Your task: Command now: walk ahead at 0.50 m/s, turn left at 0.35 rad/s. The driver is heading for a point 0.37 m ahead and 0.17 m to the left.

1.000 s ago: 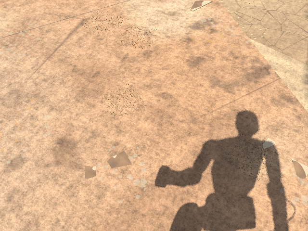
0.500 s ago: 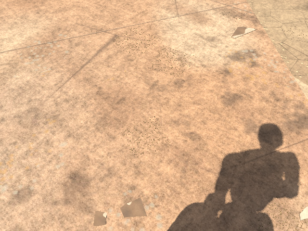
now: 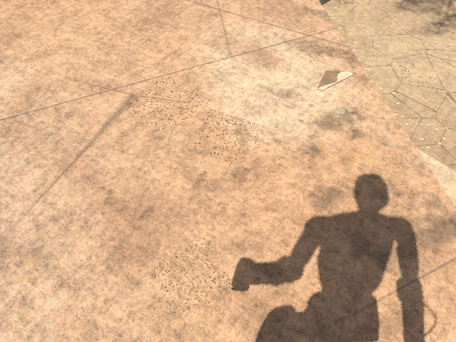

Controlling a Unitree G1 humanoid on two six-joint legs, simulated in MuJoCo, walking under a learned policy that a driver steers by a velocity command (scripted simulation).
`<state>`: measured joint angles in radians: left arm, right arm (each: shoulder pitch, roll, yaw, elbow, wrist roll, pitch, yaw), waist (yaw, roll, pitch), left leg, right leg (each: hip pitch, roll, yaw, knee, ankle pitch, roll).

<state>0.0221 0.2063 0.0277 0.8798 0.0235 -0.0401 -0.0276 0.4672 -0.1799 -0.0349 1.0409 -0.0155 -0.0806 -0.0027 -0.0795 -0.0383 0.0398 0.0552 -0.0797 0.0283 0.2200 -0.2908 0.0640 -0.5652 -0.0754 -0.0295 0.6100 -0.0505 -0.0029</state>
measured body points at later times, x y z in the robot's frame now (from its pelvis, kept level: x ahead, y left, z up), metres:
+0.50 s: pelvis +0.25 -0.01 +0.00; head +0.28 +0.00 +0.45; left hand +0.15 +0.23 -0.14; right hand +0.48 -0.18 -0.11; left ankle +0.36 +0.15 -0.70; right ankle +0.17 -0.12 -0.74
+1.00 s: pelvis +0.36 +0.05 +0.00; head +0.36 +0.06 +0.45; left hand +0.31 +0.29 -0.16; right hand +0.50 -0.15 -0.14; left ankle +0.38 +0.13 -0.74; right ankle +0.40 -0.07 -0.74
